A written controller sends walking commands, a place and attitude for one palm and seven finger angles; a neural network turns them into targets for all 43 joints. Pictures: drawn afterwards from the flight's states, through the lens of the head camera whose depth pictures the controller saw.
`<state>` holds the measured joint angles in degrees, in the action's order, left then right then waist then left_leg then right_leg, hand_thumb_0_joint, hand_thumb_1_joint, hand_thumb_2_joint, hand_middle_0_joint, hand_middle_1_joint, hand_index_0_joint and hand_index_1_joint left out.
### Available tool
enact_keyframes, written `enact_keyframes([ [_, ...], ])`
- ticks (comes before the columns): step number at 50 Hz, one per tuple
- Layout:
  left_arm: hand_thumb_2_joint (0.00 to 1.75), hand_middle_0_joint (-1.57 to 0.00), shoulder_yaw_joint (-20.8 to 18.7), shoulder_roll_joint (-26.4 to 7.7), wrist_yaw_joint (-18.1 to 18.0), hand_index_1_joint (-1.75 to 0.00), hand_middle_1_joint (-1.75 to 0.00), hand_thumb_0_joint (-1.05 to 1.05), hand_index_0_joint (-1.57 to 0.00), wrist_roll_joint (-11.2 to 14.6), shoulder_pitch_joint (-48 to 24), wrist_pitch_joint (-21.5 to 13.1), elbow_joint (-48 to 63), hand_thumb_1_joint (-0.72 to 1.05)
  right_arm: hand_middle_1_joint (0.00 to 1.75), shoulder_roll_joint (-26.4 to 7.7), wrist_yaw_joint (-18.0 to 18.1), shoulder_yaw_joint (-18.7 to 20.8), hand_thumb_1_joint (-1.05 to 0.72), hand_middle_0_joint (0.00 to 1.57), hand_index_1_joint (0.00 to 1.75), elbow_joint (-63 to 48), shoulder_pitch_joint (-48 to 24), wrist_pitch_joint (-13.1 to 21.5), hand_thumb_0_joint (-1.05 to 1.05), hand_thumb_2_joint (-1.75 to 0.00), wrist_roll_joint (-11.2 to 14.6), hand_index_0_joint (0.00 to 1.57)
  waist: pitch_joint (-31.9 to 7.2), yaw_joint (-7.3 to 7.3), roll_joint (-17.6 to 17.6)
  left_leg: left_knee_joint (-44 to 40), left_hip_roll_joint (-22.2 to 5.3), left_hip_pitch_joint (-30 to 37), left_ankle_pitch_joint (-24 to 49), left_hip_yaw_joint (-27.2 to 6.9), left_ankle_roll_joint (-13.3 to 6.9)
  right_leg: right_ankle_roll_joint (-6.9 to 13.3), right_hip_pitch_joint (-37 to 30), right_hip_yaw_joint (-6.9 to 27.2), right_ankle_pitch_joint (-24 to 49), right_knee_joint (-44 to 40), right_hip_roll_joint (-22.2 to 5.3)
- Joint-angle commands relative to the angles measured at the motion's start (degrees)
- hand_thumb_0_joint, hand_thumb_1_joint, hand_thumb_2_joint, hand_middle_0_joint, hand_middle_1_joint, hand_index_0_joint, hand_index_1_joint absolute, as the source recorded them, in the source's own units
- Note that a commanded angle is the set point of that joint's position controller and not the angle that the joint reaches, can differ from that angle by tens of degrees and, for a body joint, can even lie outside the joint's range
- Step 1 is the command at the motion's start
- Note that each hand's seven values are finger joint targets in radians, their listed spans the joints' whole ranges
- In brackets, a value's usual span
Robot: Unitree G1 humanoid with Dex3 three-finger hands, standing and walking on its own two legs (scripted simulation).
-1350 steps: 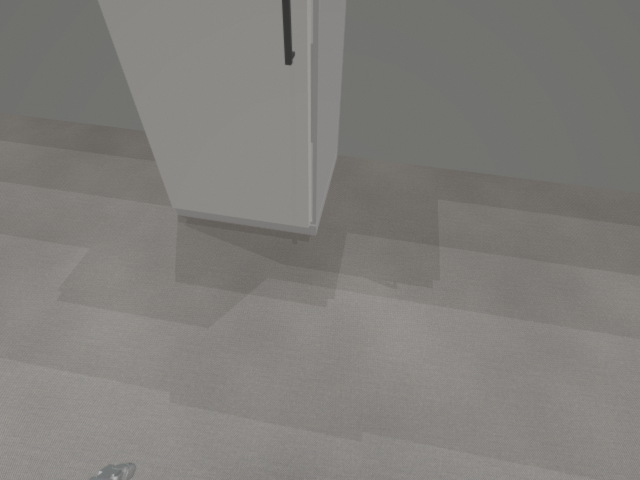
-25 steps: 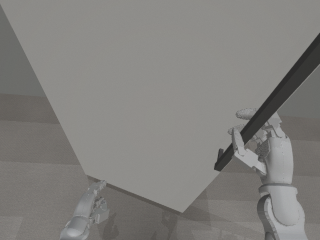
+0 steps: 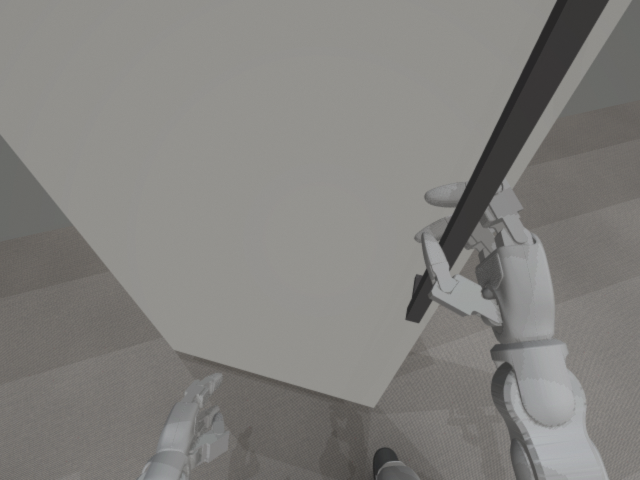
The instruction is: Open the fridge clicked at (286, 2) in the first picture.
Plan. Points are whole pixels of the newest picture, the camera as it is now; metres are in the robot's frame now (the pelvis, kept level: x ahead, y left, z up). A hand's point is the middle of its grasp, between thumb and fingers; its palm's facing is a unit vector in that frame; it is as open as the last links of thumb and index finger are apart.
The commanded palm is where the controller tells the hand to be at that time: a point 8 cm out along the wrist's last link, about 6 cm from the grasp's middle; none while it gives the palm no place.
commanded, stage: walk backward, drawing the door open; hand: right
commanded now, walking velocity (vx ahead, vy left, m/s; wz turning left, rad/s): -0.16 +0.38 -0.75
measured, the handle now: (468, 195) +0.33 -0.09 +0.23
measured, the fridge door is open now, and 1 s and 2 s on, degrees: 34 60 64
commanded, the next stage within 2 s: stop walking and hold the door back in 0.98 s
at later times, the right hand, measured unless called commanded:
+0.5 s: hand (365, 393) +0.18 -0.01 +0.17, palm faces +0.49 +0.84 -0.24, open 6.3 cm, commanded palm +0.12 -0.04 +0.18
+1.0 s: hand out of the picture +0.09 +0.07 +0.18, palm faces +0.83 +0.47 -0.29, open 6.2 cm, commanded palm +0.02 +0.07 +0.18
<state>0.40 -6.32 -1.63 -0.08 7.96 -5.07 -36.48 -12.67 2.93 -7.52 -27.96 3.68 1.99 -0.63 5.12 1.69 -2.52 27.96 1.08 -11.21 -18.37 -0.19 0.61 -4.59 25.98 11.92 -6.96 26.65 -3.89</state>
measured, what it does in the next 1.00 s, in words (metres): steps to the left, turning right: right foot, then left foot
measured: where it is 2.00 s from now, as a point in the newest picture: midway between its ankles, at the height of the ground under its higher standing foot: outside the picture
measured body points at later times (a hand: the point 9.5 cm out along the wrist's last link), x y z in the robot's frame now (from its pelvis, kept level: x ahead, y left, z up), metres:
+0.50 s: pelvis -0.04 +0.23 -0.01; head +0.03 +0.22 +0.43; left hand +0.21 +0.35 -0.13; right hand +0.14 -0.05 +0.19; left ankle +0.02 +0.33 -0.73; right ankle -0.08 +0.02 -0.67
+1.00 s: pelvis +0.02 +0.41 +0.00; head +0.06 +0.38 +0.44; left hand +0.29 +0.42 -0.10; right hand +0.04 +0.05 +0.19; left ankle +0.16 +0.48 -0.73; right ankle -0.11 +0.24 -0.73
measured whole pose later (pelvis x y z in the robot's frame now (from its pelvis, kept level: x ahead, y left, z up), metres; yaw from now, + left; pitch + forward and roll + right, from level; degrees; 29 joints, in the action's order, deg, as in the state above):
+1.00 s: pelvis +0.02 +0.41 +0.00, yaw -44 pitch -1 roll +1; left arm 0.6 -8.7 -2.6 0.8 9.5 -6.2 -32.8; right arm -17.6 5.8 12.0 -23.2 5.5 3.0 3.0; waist 7.6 -1.2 -3.5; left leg 33.4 -2.9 -18.9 -14.6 2.1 3.9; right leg -5.6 16.5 4.0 -15.7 32.9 -9.0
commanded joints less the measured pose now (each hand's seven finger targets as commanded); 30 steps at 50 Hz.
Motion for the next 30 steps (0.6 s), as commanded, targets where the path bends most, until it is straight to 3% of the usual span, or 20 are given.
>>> enact_keyframes([
  [1,0.9,-0.2,-4.5,-5.9,-2.0,-0.3,-0.3,0.0,-0.2,0.7,-6.7,-2.9,8.3,0.9,1.4,-3.3,1.0,7.5,-0.9,0.45,1.4,-19.9,-11.6,6.7,0.0,-0.9,0.4,0.45,-18.1,-0.99,17.2,-12.3,-17.7,-2.9,13.7,-6.4,-11.9,2.3,-2.5,-13.6,-22.5,35.3,7.0],
  [2,0.9,-0.2,-4.2,-6.2,-2.7,-0.3,-0.3,0.0,-0.2,0.3,-7.4,-3.8,9.7,0.9,1.4,-2.2,0.1,6.4,-0.9,0.45,1.4,-20.0,-12.2,6.3,0.0,-0.9,0.0,0.45,-14.2,-1.4,17.1,-8.8,-18.5,-2.6,25.5,-5.9,-13.8,3.3,1.8,-12.2,-25.9,41.1,4.8],
  [4,0.9,-0.2,-2.1,-4.2,-4.0,-0.3,-0.3,0.0,-0.2,-0.9,-6.4,-4.3,10.1,0.9,1.4,-0.4,-0.7,6.0,-0.9,0.45,1.4,-19.8,-11.3,7.6,0.0,-0.9,-0.2,0.45,-12.8,-1.03,12.8,-1.1,-16.5,4.8,40.2,2.8,-12.9,3.0,3.0,-15.1,-24.0,30.0,1.7],
  [7,0.9,-0.2,-2.2,-5.2,-4.5,-0.3,-0.3,0.0,-0.2,-1.2,-1.3,-5.5,9.1,0.9,1.4,0.0,-0.8,5.2,-0.9,0.45,1.4,-18.7,-11.1,8.7,0.0,-0.9,0.9,0.45,-17.7,2.81,6.8,19.0,-9.6,-3.2,41.4,8.5,-6.8,3.7,-17.1,-18.8,-4.7,-0.4,2.4],
  [8,0.9,-0.2,-3.5,-7.6,-4.3,-0.3,-0.3,0.0,-0.2,-1.8,0.3,-5.8,9.5,0.9,1.4,0.4,-1.0,4.2,-0.9,0.45,1.4,-19.8,-13.4,9.8,0.0,-0.9,1.2,0.45,-19.2,4.25,1.0,31.0,-4.4,-20.2,17.8,8.3,-1.5,8.8,-34.3,-1.7,21.8,-6.9,-9.4],
  [9,0.9,-0.2,-5.0,-10.9,-3.2,-0.3,-0.3,0.0,-0.2,-2.7,-1.2,-6.0,9.9,0.9,1.4,0.8,-1.0,4.1,-0.9,0.45,1.4,-19.8,-14.4,10.9,0.0,-0.9,0.5,0.45,-20.5,1.98,-8.5,41.9,0.3,-30.0,-14.8,1.4,2.1,16.6,-40.1,24.2,43.6,-8.6,-27.2],
  [10,0.9,-0.2,-5.7,-12.2,-1.3,-0.3,-0.3,0.0,-0.2,-1.7,0.2,-4.6,10.2,0.9,1.4,1.5,-0.4,3.4,-0.9,0.45,1.4,-14.4,-14.2,11.3,0.0,-0.9,-0.6,0.45,-15.9,3.9,-0.7,47.5,-1.4,-27.3,-17.6,-2.8,1.9,17.9,-36.6,22.4,40.9,-9.6,-27.7],
  [11,0.9,-0.2,-5.9,-11.5,-1.6,-0.3,-0.3,0.0,-0.2,-1.9,-4.5,-5.2,11.3,0.9,1.4,-1.1,-0.4,6.5,-0.9,0.45,1.4,-18.6,-12.0,11.8,0.0,-0.9,-0.7,0.45,-18.5,1.33,-5.8,49.4,-2.1,-30.8,-13.7,-8.0,1.7,20.0,-32.4,27.5,27.0,-8.3,-29.2],
  [12,0.9,-0.2,-5.3,-11.6,-2.1,-0.3,-0.3,0.0,-0.2,-2.3,-7.5,-5.1,10.4,0.9,1.4,-4.4,-0.7,8.9,-0.9,0.45,1.4,-23.7,-14.6,12.2,0.0,-0.9,-0.4,0.45,-14.9,0.45,-8.2,47.7,-5.3,-27.8,-10.0,-11.5,1.7,19.4,-23.9,25.9,13.6,-9.1,-27.6],
  [13,0.9,-0.2,-5.2,-11.1,-1.9,-0.3,-0.3,0.0,-0.2,-1.9,-8.6,-5.0,8.8,0.9,1.4,-3.4,-0.5,9.0,-0.9,0.45,1.4,-21.9,-14.4,11.7,0.0,-0.9,-0.7,0.45,-11.7,-0.68,-7.0,43.3,-6.0,-22.2,-4.6,-11.5,1.5,17.3,-15.5,16.1,5.3,-8.3,-23.7],
  [14,0.9,-0.2,-5.1,-10.8,-1.5,-0.3,-0.3,0.0,-0.2,-1.4,-8.1,-5.1,8.2,0.9,1.4,-0.4,-0.5,7.7,-0.9,0.45,1.4,-18.2,-11.8,10.3,0.0,-0.9,-0.5,0.45,-11.1,-1.57,-7.3,34.8,-5.2,-12.1,-1.2,-7.9,1.3,13.2,-7.1,4.5,-1.3,-7.5,-17.7],
  [16,0.9,-0.2,-5.1,-10.6,-1.1,-0.3,-0.3,0.0,-0.2,-0.2,-6.3,-5.2,9.5,0.9,1.4,0.6,-0.2,8.0,-0.9,0.45,1.4,-17.4,-11.6,8.7,0.0,-0.9,1.0,0.45,-14.0,-1.72,-10.8,20.1,0.5,4.7,0.9,2.4,1.1,8.1,0.9,-6.0,-14.5,-10.1,-9.5],
  [18,0.9,-0.2,-5.0,-10.3,-1.3,-0.3,-0.3,0.0,-0.2,0.7,-5.9,-4.4,10.4,0.9,1.4,-1.6,0.4,10.3,-0.9,0.45,1.4,-16.6,-13.9,8.2,0.0,-0.9,0.8,0.45,-16.0,-1.64,-14.5,9.1,2.5,10.5,-1.3,6.7,2.0,8.2,1.0,-5.0,-20.1,-7.9,-8.3],
  [20,0.9,-0.2,-4.8,-8.7,-1.7,-0.3,-0.3,0.0,-0.2,1.4,-4.3,-4.7,10.1,0.9,1.4,-4.2,0.6,12.5,-0.9,0.45,1.4,-15.8,-13.6,7.8,0.0,-0.9,0.9,0.45,-16.9,-1.31,-3.1,-5.6,0.1,5.9,-1.7,6.2,0.8,4.7,-4.8,-11.8,-22.7,5.8,-1.1],
  [21,0.9,-0.2,-3.9,-5.9,-2.2,-0.3,-0.3,0.0,-0.2,1.3,-4.7,-4.5,10.4,0.9,1.4,-5.7,0.8,12.4,-0.9,0.45,1.4,-18.3,-16.2,7.9,0.0,-0.9,1.3,0.45,-14.5,-0.99,9.2,-14.3,-8.6,-0.5,-3.1,-2.6,-2.7,2.6,-3.2,-15.3,-22.9,22.5,3.2],
  [22,0.9,-0.2,-3.3,-5.6,-2.5,-0.3,-0.3,0.0,-0.2,0.3,-6.3,-4.3,9.8,0.9,1.4,-12.5,2.0,19.2,-0.9,0.45,1.4,-20.0,-17.4,8.0,0.0,-0.9,0.8,0.45,-12.8,-2.38,17.0,-15.1,-19.1,-4.4,-0.3,-14.8,-9.0,2.0,6.5,-14.9,-28.9,43.4,6.0],
  [23,0.9,-0.2,-5.5,-7.6,-2.9,-0.3,-0.3,0.0,-0.2,0.1,-5.5,-5.2,9.1,0.9,1.4,-9.7,1.4,17.3,-0.9,0.45,1.4,-20.1,-15.8,7.5,0.0,-0.9,1.2,0.45,-14.0,-2.0,25.8,-14.6,-23.1,-7.0,3.3,-21.1,-11.8,2.7,5.1,-9.8,-30.8,56.6,6.3],
  [25,0.9,-0.2,-3.8,-6.1,-3.0,-0.3,-0.3,0.0,-0.2,-0.8,-7.9,-5.5,9.1,0.9,1.4,-7.5,0.8,15.7,-0.9,0.45,1.4,-21.3,-13.0,9.0,0.0,-0.9,1.0,0.45,-11.6,-2.35,11.5,-5.2,-19.0,3.2,21.2,-8.7,-13.9,2.1,8.9,-11.5,-25.8,53.4,2.1],
  [27,0.9,-0.2,-3.1,-5.2,-3.5,-0.3,-0.3,0.0,-0.2,-1.1,-6.8,-4.1,9.6,0.9,1.4,-7.5,1.7,17.7,-0.9,0.45,1.4,-19.2,-8.2,10.1,0.0,-0.9,1.5,0.45,-15.1,-2.32,11.5,-1.3,-17.5,11.7,36.3,0.2,-13.1,1.7,6.4,-16.0,-27.5,41.5,2.2],
  [30,0.9,-0.2,-3.1,-5.7,-4.3,-0.3,-0.3,0.0,-0.2,-1.5,-5.9,-3.5,10.8,0.9,1.4,-7.3,2.5,17.3,-0.9,0.45,1.4,-17.3,-6.8,9.6,0.0,-0.9,1.8,0.45,-16.9,-2.54,13.9,-0.5,-19.2,13.5,44.4,0.2,-13.7,2.7,2.1,-17.8,-28.6,27.7,2.1],
])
